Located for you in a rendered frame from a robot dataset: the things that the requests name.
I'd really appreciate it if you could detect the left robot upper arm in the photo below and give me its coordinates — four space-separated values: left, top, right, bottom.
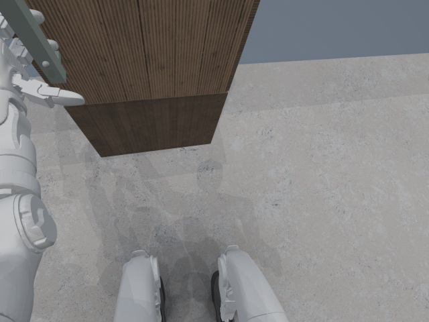
0 193 57 322

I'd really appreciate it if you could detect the robot left forearm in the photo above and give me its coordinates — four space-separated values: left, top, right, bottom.
0 89 41 199

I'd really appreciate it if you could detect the right robot shin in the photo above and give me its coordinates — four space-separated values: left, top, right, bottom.
219 245 239 321

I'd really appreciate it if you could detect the left robot thigh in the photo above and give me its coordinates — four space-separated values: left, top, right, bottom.
113 255 161 322

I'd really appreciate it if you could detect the left robot hand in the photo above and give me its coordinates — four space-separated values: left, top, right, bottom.
0 9 85 108

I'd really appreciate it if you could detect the cupboard door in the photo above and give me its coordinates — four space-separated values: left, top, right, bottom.
24 0 254 105

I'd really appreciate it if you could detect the handle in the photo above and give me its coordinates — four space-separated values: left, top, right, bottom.
0 0 66 84

